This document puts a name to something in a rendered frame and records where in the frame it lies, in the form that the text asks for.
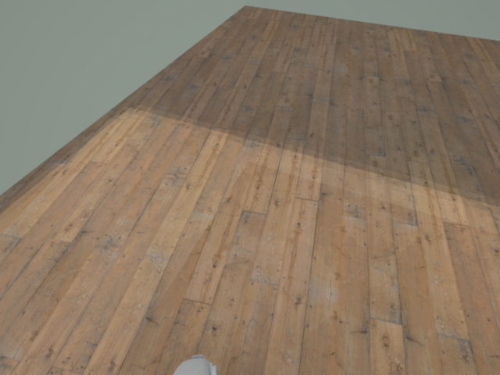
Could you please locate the robot left thigh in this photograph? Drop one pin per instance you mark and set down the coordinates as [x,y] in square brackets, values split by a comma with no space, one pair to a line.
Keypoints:
[196,367]

